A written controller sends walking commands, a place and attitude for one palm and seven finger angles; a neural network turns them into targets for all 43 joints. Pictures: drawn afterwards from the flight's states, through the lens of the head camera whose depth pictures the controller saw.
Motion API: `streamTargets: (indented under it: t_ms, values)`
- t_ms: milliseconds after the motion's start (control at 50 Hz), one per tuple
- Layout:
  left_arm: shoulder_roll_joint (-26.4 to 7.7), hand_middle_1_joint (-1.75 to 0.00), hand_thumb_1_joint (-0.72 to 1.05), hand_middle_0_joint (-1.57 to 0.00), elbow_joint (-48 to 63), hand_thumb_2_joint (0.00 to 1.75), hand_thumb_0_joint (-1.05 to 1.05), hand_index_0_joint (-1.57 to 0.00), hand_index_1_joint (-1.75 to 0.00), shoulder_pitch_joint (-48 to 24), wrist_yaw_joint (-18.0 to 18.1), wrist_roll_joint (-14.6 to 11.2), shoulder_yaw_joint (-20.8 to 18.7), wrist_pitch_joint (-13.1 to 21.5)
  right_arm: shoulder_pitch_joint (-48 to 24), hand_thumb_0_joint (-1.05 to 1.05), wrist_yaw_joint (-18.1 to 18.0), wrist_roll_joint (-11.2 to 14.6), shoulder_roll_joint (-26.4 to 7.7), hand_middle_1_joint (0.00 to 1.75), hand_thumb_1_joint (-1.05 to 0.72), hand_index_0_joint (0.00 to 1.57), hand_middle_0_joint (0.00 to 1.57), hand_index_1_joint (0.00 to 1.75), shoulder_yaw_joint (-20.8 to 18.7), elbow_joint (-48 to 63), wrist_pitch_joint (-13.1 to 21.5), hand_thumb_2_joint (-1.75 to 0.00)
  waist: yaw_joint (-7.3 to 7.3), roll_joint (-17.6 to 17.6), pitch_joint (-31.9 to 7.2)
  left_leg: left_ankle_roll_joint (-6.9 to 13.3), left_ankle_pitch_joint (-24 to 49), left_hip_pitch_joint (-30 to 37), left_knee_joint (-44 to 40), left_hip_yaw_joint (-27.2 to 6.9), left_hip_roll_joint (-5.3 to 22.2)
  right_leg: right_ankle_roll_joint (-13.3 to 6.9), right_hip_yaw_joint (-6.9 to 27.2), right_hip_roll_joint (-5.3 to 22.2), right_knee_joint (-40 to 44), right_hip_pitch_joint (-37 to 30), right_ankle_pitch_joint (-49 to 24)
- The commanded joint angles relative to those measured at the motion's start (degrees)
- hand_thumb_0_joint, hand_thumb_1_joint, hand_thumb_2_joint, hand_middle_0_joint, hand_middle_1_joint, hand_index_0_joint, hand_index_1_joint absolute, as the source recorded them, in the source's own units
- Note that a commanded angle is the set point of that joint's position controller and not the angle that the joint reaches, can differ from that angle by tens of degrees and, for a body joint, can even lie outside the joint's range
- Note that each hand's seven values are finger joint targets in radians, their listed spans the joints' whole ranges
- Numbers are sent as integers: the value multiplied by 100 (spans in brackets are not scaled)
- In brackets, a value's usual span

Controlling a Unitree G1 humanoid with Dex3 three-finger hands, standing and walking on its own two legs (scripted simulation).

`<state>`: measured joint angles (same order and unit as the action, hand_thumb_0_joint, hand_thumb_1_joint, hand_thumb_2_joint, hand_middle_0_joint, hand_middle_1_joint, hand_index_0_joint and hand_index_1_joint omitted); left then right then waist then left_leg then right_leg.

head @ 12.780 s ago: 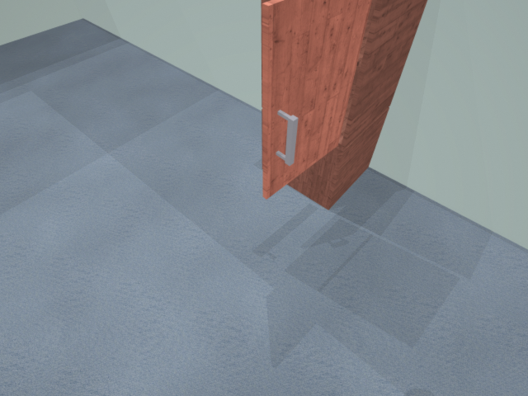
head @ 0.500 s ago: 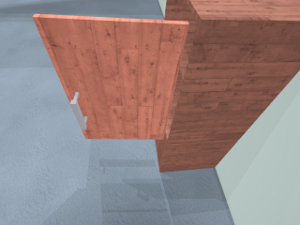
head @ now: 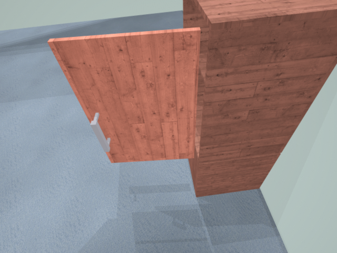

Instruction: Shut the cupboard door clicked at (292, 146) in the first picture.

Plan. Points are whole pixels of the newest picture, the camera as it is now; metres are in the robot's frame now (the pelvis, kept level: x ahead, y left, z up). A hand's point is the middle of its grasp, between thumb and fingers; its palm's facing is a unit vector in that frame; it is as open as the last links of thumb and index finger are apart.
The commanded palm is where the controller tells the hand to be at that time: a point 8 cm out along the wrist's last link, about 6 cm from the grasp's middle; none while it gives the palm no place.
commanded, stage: come to a stop and stand still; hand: left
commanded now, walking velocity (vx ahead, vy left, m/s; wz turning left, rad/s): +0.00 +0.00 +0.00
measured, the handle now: (102, 133) +0.52 +0.30 -0.09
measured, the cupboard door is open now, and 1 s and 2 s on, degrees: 85 85 85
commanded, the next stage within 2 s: look again from close up in 0.94 s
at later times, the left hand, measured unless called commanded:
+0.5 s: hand out of the picture +0.06 +0.15 -0.16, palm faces +0.01 -0.97 -0.24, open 7.3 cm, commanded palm none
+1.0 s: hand out of the picture +0.06 +0.14 -0.17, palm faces +0.04 -0.98 -0.22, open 7.4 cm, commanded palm none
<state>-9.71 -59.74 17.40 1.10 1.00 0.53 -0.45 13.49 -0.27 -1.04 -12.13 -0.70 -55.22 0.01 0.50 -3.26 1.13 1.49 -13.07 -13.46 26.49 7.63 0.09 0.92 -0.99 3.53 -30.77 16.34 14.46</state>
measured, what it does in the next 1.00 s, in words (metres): shifts its weight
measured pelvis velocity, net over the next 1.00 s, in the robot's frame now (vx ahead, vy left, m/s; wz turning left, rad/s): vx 0.05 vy -0.04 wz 0.01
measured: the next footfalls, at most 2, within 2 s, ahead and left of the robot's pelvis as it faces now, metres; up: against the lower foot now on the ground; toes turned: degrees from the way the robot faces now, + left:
none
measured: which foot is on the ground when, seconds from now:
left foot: down 0.00-1.00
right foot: down 0.00-1.00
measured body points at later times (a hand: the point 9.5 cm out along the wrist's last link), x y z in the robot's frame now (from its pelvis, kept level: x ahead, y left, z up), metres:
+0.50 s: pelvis +0.03 -0.03 +0.00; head +0.05 -0.05 +0.45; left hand +0.06 +0.21 -0.14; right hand +0.02 -0.24 -0.17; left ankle +0.01 +0.10 -0.74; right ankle +0.02 -0.13 -0.74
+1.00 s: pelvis +0.05 -0.04 +0.01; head +0.07 -0.05 +0.45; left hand +0.06 +0.19 -0.15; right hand +0.08 -0.27 -0.16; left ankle +0.01 +0.10 -0.74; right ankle +0.02 -0.13 -0.74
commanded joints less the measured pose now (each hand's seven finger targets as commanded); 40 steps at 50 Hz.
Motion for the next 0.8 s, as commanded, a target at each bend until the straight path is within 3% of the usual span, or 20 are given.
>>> streamTargets:
  t_ms: [0,40,100,200,320,420,560,600,780]
  values:
    - [-791,-30,90,-20,286,90,0,-20,-30,-79,45,0,-120,168,327,0,-25,8,-379,30,-90,20,20,30,-48,61,140,-90,-99,566,62,39,-339,219,-752,-756,554,-279,550,281,913,194,476]
    - [-788,-30,90,-20,212,90,0,-20,-30,-78,48,-15,-109,187,363,0,-33,13,-377,30,-90,20,20,30,-23,-53,165,-90,-77,445,73,14,-125,227,-718,-723,560,-277,551,302,903,99,255]
    - [-777,-30,90,-20,109,90,0,-20,-30,-73,50,-23,-104,207,453,0,-49,18,-306,30,-90,20,20,30,15,-241,173,-90,-73,530,81,-17,75,244,-714,-676,579,-298,514,313,935,-49,43]
    - [-742,-30,90,-20,-46,90,0,-20,-30,-65,61,-44,-100,222,578,0,-79,20,-242,30,-90,20,20,30,50,-519,197,-90,-26,254,57,-45,383,246,-716,-658,616,-323,449,309,897,-324,-423]
    - [-674,-30,90,-20,-169,90,0,-20,-30,-114,72,-52,-92,225,649,0,-106,20,-207,30,-90,20,20,30,58,-719,182,-90,-21,351,215,-92,421,232,-697,-610,626,-332,413,312,941,-358,-636]
    - [-663,-30,90,-20,-199,90,0,-20,-30,-129,88,-50,-103,241,667,0,-126,25,-207,30,-90,20,20,30,47,-792,186,-90,-32,467,82,-108,616,368,-646,-580,653,-332,392,305,909,-478,-1000]
    - [-657,-30,90,-20,-222,90,0,-20,-30,-114,99,-43,-127,249,593,0,-149,22,-197,30,-90,20,20,30,26,-817,191,-90,-38,355,34,-118,880,552,-620,-540,690,-343,380,289,856,-510,-1406]
    - [-680,-30,90,-20,-225,90,0,-20,-30,-112,101,-30,-134,256,577,0,-157,29,-170,30,-90,20,20,30,24,-828,189,-90,-39,486,56,-112,935,566,-628,-542,698,-340,358,290,869,-569,-1562]
    - [-778,-30,90,-20,-234,90,0,-20,-30,-68,103,-33,-163,287,393,0,-170,26,-316,30,-90,20,20,30,-1,-796,179,-90,-45,447,-35,-140,1002,716,-567,-528,687,-364,390,327,911,-664,-1910]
